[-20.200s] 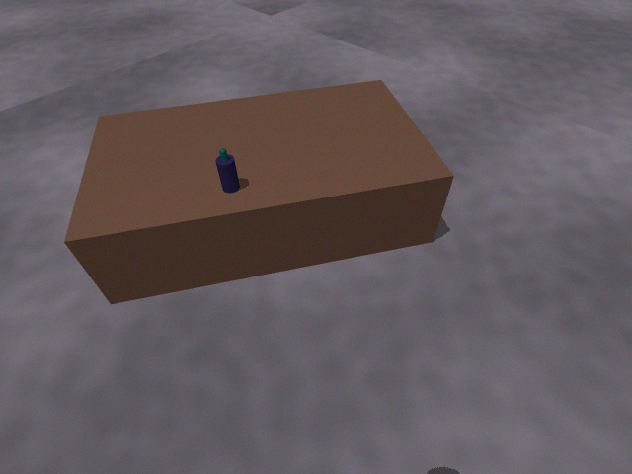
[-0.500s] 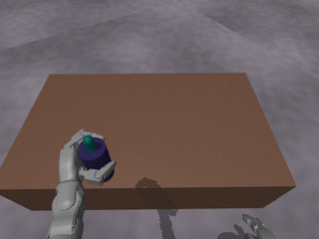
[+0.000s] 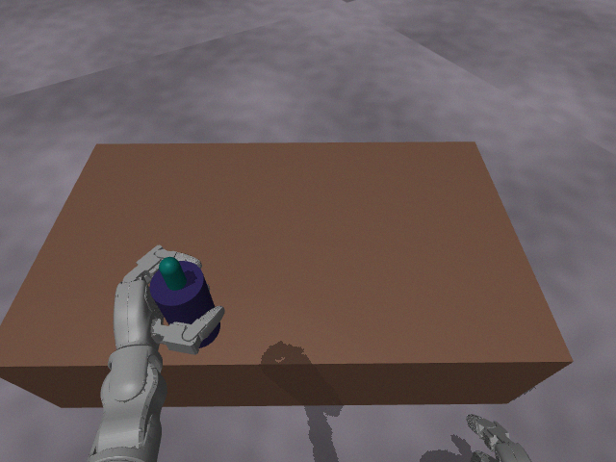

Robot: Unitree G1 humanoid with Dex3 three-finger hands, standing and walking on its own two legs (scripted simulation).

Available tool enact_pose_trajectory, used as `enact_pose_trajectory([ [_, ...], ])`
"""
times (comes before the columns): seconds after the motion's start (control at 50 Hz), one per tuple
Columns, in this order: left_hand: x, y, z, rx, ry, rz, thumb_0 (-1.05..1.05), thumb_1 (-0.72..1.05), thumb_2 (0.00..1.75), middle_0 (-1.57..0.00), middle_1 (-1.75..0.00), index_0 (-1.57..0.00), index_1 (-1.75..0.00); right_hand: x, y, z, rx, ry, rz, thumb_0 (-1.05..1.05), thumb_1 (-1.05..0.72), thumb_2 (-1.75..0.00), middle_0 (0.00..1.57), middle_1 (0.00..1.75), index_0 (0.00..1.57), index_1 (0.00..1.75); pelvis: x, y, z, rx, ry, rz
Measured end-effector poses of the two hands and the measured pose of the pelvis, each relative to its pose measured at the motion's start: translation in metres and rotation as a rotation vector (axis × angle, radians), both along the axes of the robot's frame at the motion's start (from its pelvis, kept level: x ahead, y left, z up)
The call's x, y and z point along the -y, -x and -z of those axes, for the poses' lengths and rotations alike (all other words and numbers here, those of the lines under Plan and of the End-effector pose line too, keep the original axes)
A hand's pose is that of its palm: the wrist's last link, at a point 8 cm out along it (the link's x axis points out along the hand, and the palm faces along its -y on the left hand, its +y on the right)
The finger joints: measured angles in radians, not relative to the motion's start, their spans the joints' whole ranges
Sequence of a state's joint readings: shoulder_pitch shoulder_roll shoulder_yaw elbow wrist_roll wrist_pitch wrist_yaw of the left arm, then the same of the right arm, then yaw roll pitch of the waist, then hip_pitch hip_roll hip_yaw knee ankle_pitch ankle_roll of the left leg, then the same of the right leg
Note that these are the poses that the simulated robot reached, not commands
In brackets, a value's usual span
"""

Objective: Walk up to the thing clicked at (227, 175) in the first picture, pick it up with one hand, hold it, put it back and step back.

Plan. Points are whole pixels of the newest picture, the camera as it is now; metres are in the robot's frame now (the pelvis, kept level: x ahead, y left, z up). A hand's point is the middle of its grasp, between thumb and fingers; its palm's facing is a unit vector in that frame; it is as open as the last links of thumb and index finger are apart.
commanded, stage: hold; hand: left
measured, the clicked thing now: (184, 299) +0.33 +0.17 +0.05
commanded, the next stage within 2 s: crouch in 0.18 s
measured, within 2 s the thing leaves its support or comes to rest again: neither
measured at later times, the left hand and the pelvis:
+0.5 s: hand (191, 299) +0.34 +0.17 +0.02, palm faces +0.15 -0.99 -0.01, open 9.1 cm; pelvis +0.00 +0.00 -0.01, yaw +0 degrees
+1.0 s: hand (206, 288) +0.45 +0.19 -0.13, palm faces +0.19 -0.98 -0.02, open 9.1 cm; pelvis -0.03 +0.00 -0.13, yaw -3 degrees
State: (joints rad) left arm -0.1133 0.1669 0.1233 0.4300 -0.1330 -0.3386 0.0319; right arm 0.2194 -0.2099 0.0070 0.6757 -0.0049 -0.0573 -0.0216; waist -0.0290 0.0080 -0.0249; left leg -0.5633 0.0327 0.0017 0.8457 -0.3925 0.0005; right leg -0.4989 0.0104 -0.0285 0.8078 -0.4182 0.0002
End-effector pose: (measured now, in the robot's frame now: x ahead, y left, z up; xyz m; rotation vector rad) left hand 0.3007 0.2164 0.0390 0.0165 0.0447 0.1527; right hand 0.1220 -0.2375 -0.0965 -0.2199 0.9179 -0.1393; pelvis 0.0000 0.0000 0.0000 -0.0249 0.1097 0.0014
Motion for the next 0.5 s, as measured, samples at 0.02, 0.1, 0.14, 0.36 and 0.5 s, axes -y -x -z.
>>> enact_pose_trajectory([
  [0.02,0.000,0.000,0.000,-0.001,-0.002,0.000,-0.01,-0.37,1.15,-0.78,-1.18,-0.80,-1.18,0.000,0.000,0.000,-0.002,0.000,0.000,0.01,-0.91,-0.90,0.20,0.30,0.20,0.30,0.000,0.000,0.000,0.000,0.000,0.000],
  [0.1,-0.002,0.000,0.001,0.000,-0.002,-0.005,-0.01,-0.37,1.15,-0.78,-1.18,-0.80,-1.18,0.001,0.001,0.000,-0.008,0.001,-0.001,0.01,-0.91,-0.90,0.20,0.30,0.20,0.30,0.001,0.000,0.000,0.000,-0.001,0.000],
  [0.14,-0.002,0.001,0.001,0.001,0.001,-0.005,-0.01,-0.37,1.15,-0.78,-1.18,-0.80,-1.18,0.001,0.001,0.000,-0.008,0.001,-0.003,0.01,-0.91,-0.90,0.20,0.30,0.20,0.30,0.001,0.000,0.000,-0.001,-0.001,-0.001],
  [0.36,0.003,-0.001,-0.001,0.006,-0.001,0.004,-0.01,-0.37,1.15,-0.78,-1.18,-0.81,-1.18,0.002,-0.002,0.001,-0.004,-0.002,-0.002,0.01,-0.91,-0.90,0.20,0.30,0.20,0.30,0.002,-0.001,0.000,-0.001,-0.001,-0.003],
  [0.5,0.000,-0.011,0.017,-0.013,0.008,-0.003,-0.01,-0.38,1.15,-0.79,-1.17,-0.81,-1.17,0.006,0.002,0.006,-0.021,0.006,-0.009,0.01,-0.90,-0.90,0.20,0.30,0.20,0.30,0.004,0.005,0.006,-0.031,-0.002,-0.005],
])
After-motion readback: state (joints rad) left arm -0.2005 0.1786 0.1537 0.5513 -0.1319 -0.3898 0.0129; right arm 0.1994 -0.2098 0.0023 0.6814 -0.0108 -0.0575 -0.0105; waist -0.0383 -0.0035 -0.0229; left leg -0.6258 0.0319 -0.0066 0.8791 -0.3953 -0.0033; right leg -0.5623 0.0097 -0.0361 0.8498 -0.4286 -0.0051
